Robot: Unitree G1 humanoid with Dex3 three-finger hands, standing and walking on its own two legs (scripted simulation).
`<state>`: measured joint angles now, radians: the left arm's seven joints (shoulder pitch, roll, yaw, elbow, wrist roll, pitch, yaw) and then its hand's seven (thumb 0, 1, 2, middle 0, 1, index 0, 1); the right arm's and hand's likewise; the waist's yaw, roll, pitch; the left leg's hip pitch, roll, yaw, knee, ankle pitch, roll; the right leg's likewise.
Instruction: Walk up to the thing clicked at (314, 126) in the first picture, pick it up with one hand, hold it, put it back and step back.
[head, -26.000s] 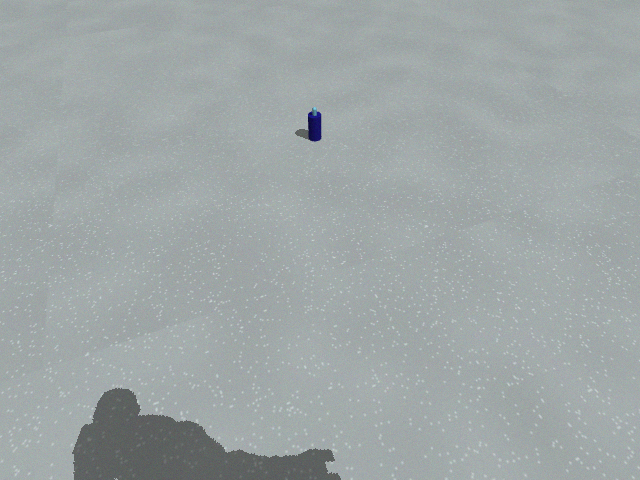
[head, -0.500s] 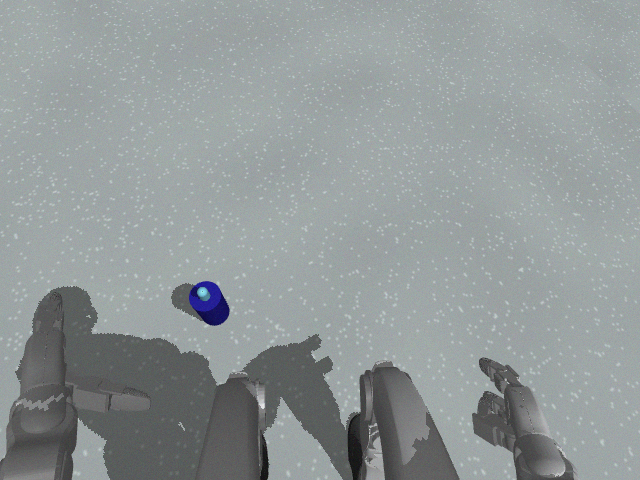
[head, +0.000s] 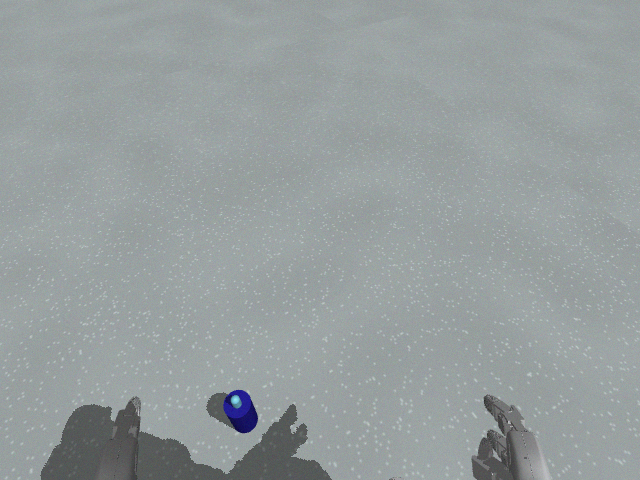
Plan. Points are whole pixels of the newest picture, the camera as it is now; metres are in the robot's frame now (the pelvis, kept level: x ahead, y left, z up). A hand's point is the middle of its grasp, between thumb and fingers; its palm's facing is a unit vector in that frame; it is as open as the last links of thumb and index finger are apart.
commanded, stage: home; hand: left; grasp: from the side
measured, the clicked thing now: (240, 409) +0.42 +0.21 -0.62
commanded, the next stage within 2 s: stand in 1.60 s
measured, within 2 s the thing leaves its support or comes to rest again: neither
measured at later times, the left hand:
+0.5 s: hand out of the picture +0.17 +0.17 -0.05, palm faces +0.11 -0.95 -0.29, open 17.5 cm
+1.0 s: hand out of the picture +0.16 +0.17 -0.05, palm faces +0.11 -0.95 -0.29, open 17.3 cm
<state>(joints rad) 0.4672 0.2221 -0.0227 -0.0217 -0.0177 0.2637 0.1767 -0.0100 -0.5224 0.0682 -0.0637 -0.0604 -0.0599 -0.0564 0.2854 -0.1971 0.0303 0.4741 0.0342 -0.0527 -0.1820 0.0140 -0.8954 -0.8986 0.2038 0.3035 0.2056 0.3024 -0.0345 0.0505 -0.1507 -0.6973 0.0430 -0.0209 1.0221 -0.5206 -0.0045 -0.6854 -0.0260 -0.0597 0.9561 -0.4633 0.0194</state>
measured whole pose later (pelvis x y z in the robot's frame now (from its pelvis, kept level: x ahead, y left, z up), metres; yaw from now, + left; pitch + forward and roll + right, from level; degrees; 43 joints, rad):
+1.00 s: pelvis -0.01 -0.01 +0.01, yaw +1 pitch +7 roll -2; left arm 0.44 0.20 -0.01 0.03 -0.01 0.27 0.14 -0.01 -0.51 0.08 -0.06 -0.06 -0.06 -0.06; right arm 0.27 -0.21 0.02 0.52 0.01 -0.13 -0.18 0.02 -0.90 -0.90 0.20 0.30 0.21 0.30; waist -0.02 0.03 -0.09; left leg -0.59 0.04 -0.02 0.93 -0.47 -0.02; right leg -0.59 -0.03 -0.06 0.89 -0.42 0.01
